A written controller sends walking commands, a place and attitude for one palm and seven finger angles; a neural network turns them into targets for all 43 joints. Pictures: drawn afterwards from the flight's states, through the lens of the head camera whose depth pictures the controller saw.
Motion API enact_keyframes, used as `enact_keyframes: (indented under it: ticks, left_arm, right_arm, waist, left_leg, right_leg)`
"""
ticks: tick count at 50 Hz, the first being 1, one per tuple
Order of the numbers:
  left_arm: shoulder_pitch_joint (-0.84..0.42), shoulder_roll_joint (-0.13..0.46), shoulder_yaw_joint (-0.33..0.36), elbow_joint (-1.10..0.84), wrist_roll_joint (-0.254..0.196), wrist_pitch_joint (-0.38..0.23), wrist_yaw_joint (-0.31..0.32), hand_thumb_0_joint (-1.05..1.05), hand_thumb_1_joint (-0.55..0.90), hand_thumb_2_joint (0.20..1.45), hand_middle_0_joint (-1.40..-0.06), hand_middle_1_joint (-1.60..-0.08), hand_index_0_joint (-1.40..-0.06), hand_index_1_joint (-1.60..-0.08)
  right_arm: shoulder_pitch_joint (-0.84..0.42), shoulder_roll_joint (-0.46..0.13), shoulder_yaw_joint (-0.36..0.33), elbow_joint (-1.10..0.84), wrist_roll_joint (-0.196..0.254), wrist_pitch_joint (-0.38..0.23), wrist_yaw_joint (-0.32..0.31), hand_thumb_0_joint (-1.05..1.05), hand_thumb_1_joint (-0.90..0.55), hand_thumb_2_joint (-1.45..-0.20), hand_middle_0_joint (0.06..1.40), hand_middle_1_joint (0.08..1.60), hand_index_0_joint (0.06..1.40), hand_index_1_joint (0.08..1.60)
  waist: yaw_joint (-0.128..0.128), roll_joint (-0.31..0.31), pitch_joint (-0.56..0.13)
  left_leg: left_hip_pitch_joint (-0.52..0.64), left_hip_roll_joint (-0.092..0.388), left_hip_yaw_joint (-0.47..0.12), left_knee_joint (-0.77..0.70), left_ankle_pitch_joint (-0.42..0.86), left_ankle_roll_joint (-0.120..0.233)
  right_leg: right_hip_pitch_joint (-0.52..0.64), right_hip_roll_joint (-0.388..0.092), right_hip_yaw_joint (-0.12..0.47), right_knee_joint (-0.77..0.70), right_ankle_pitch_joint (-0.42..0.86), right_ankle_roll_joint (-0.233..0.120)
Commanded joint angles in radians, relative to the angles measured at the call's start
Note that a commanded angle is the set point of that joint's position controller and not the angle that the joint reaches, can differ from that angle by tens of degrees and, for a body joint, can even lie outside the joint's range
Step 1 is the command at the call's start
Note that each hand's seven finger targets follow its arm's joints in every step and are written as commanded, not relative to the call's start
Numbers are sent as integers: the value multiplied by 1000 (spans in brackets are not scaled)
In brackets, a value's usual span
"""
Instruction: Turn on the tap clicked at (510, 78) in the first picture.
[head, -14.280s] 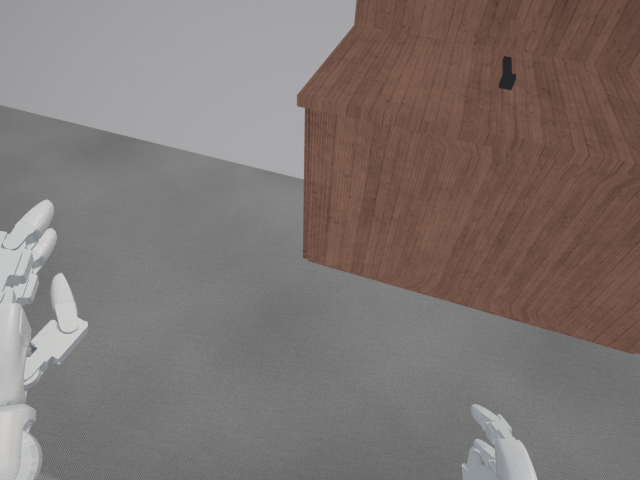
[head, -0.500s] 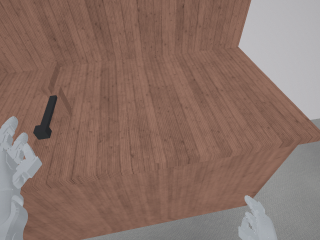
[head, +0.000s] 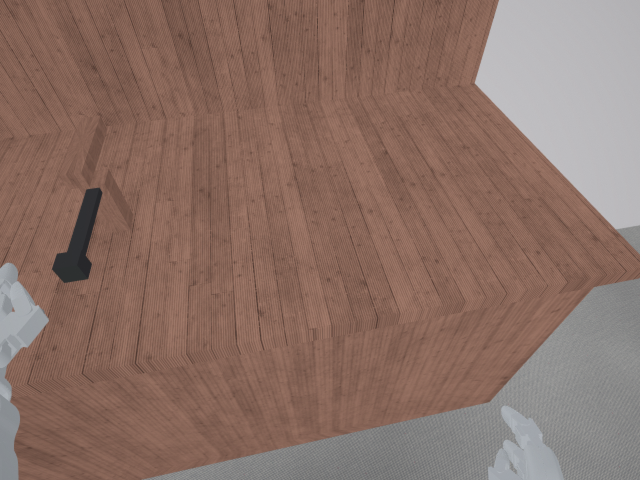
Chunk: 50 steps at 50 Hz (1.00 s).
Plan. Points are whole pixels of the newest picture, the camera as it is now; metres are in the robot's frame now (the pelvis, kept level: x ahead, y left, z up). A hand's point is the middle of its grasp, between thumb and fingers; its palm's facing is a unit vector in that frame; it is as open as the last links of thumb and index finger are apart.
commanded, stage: reach beside the lever's end, fingers flat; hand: left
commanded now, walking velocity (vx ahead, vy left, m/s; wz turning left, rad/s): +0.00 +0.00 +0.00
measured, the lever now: (72, 266) +0.31 +0.35 +0.10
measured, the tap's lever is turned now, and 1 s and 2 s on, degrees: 0 0 0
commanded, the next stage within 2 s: none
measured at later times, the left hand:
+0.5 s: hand (24, 298) +0.26 +0.39 +0.09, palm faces +0.55 -0.83 -0.12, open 7.8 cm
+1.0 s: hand (26, 309) +0.25 +0.38 +0.09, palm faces +0.56 -0.82 -0.10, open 7.8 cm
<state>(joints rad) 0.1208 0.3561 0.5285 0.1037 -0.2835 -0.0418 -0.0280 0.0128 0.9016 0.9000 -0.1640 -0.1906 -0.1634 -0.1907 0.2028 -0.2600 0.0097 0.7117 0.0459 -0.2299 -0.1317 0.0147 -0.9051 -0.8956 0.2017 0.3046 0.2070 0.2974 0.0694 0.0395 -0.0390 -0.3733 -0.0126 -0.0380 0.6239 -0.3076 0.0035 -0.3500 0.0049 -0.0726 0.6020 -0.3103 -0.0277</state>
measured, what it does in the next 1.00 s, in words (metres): stands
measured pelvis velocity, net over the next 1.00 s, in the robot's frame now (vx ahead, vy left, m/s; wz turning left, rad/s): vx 0.00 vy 0.02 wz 0.01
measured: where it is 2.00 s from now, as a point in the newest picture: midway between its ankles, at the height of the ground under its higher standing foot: outside the picture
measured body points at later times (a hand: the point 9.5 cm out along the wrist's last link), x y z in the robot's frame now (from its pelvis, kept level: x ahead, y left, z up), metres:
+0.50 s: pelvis -0.01 +0.01 -0.01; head +0.04 +0.01 +0.44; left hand +0.23 +0.43 +0.10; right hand +0.14 -0.26 -0.10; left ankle +0.01 +0.12 -0.73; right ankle +0.00 -0.10 -0.73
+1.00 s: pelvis +0.00 +0.02 -0.01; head +0.03 +0.01 +0.44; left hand +0.22 +0.42 +0.10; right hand +0.18 -0.23 -0.10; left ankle +0.01 +0.12 -0.73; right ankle +0.00 -0.10 -0.73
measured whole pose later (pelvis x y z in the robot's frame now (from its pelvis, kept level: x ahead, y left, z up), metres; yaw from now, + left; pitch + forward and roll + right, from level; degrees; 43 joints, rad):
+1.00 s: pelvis +0.00 +0.02 -0.01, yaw +1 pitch +6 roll -1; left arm 0.01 0.39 0.58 0.28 -0.28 -0.12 -0.11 0.01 0.90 0.90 -0.15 -0.15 -0.15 -0.15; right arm 0.21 -0.26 0.02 0.70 0.04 -0.21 -0.13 0.01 -0.90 -0.90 0.20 0.30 0.21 0.30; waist 0.07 0.03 -0.05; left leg -0.47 -0.03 -0.05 0.70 -0.34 0.02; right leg -0.43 -0.01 -0.08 0.66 -0.33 -0.01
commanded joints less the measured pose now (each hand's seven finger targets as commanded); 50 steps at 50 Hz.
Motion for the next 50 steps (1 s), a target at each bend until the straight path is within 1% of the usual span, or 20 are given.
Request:
enact_keyframes:
  ticks: [1,8,12,14,16,17,21,22,24,26,29,31,32,34,38,41,42,45,47,50]
  left_arm:
    - [-229,350,138,-161,6,-79,-11,0,900,900,-154,-163,-154,-163]
    - [-226,412,198,-25,-5,-112,-59,0,900,900,-150,-150,-150,-150]
    - [-278,422,194,46,-12,-118,-102,0,900,900,-150,-150,-150,-150]
    - [-289,455,215,120,-17,-112,-124,0,900,900,-150,-150,-150,-150]
    - [-354,485,218,128,-6,-125,-134,0,900,900,-150,-150,-150,-150]
    - [-398,465,186,117,-3,-131,-140,0,900,900,-150,-150,-150,-150]
    - [-427,505,195,95,15,-174,-139,0,900,900,-150,-150,-150,-150]
    - [-435,476,171,91,13,-180,-139,0,900,900,-150,-150,-150,-150]
    - [-392,467,178,85,5,-194,-138,0,900,900,-150,-150,-150,-150]
    - [-321,482,210,67,5,-195,-125,0,900,900,-150,-150,-150,-150]
    - [-258,431,194,54,-7,-167,-109,0,900,900,-150,-150,-150,-150]
    - [-177,465,250,81,-8,-147,-93,0,900,900,-150,-150,-150,-150]
    - [-185,430,221,71,-11,-136,-91,0,900,900,-150,-150,-150,-150]
    - [-189,434,233,34,-13,-133,-84,0,900,900,-150,-150,-150,-150]
    - [-184,386,190,-58,-5,-160,-68,0,900,900,-150,-150,-150,-150]
    - [-266,334,126,-113,-1,-181,-65,0,900,900,-150,-150,-150,-150]
    - [-253,351,150,-88,-6,-178,-67,0,900,900,-150,-150,-150,-150]
    - [-309,319,101,-57,-11,-163,-91,0,900,900,-150,-150,-150,-150]
    - [-359,344,106,-34,1,-143,-88,0,900,900,-150,-150,-150,-150]
    - [-368,386,126,-39,14,-127,-80,0,900,900,-150,-150,-150,-150]
  right_arm:
    - [-88,-127,-40,-137,6,-52,-11,0,-900,-900,200,300,200,300]
    - [-48,-135,-47,-135,2,-41,-2,0,-900,-900,200,300,200,300]
    - [-38,-144,-47,-133,6,-35,-3,0,-900,-900,200,300,200,300]
    - [-24,-155,-50,-133,7,-29,-5,0,-900,-900,200,300,200,300]
    - [-22,-156,-49,-127,11,-26,-7,0,-900,-900,200,300,200,300]
    - [-18,-158,-48,-132,8,-27,-7,0,-900,-900,200,300,200,300]
    - [-5,-161,-51,-131,3,-30,-7,0,-900,-900,200,300,200,300]
    - [0,-159,-51,-136,-1,-29,-5,0,-900,-900,200,300,200,300]
    - [5,-159,-54,-140,-2,-30,-2,0,-900,-900,200,300,200,300]
    - [-3,-155,-54,-146,-2,-30,1,0,-900,-900,200,300,200,300]
    - [-5,-150,-55,-160,1,-29,8,0,-900,-900,200,300,200,300]
    - [-10,-152,-55,-161,2,-23,10,0,-900,-900,200,300,200,300]
    - [-9,-149,-53,-171,3,-19,13,0,-900,-900,200,300,200,300]
    - [-8,-149,-58,-174,1,-16,15,0,-900,-900,200,300,200,300]
    - [-4,-143,-59,-175,-4,-24,21,0,-900,-900,200,300,200,300]
    - [-17,-142,-54,-161,-7,-34,12,0,-900,-900,200,300,200,300]
    - [-2,-147,-60,-151,-7,-35,9,0,-900,-900,200,300,200,300]
    - [-17,-148,-53,-142,0,-36,-4,0,-900,-900,200,300,200,300]
    - [-27,-149,-47,-138,4,-35,-14,0,-900,-900,200,300,200,300]
    - [-34,-145,-43,-145,0,-35,-19,0,-900,-900,200,300,200,300]
  waist:
    - [-11,51,-173]
    - [-7,38,-206]
    - [-23,50,-196]
    - [-26,0,-176]
    - [-35,37,-167]
    - [-46,60,-191]
    - [-38,97,-243]
    - [-46,94,-258]
    - [-34,70,-274]
    - [-7,103,-291]
    - [-3,95,-266]
    - [20,61,-231]
    - [5,45,-219]
    - [3,39,-222]
    - [-5,93,-220]
    - [-36,93,-204]
    - [-34,75,-217]
    - [-51,57,-187]
    - [-52,56,-176]
    - [-36,87,-214]
  left_leg:
    - [81,-8,-9,-70,202,16]
    - [48,-10,-9,-46,228,20]
    - [30,-10,-8,-32,210,24]
    - [-9,-12,-11,-25,182,28]
    - [-7,-10,-11,-19,166,30]
    - [4,-13,-13,-18,156,30]
    - [27,-6,-23,-11,159,29]
    - [36,-7,-22,-8,168,30]
    - [40,-4,-29,-13,184,26]
    - [53,-1,-32,-20,217,21]
    - [43,2,-34,-32,221,15]
    - [16,4,-35,-38,238,14]
    - [6,2,-32,-39,230,15]
    - [16,5,-34,-38,250,10]
    - [58,10,-39,-33,278,0]
    - [81,11,-45,-29,249,-1]
    - [78,11,-46,-29,240,-4]
    - [55,3,-50,-37,166,-1]
    - [44,3,-52,-46,119,3]
    - [54,-2,-51,-47,136,2]
  right_leg:
    - [43,0,25,-83,186,7]
    - [53,7,25,-65,225,6]
    - [24,6,28,-62,215,9]
    - [8,7,28,-62,189,12]
    - [-13,8,31,-59,165,10]
    - [-28,7,31,-55,149,11]
    - [-22,13,32,-43,133,3]
    - [-23,13,33,-40,144,5]
    - [-11,16,26,-35,155,4]
    - [11,17,21,-28,175,-1]
    - [6,15,13,-31,177,2]
    - [22,15,8,-33,189,1]
    - [11,13,6,-32,189,5]
    - [5,15,3,-29,198,4]
    - [-20,20,4,-22,188,0]
    - [-55,22,7,-21,164,1]
    - [-51,22,7,-22,160,0]
    - [-76,16,8,-24,118,2]
    - [-76,13,11,-30,93,1]
    - [-49,9,14,-30,103,-2]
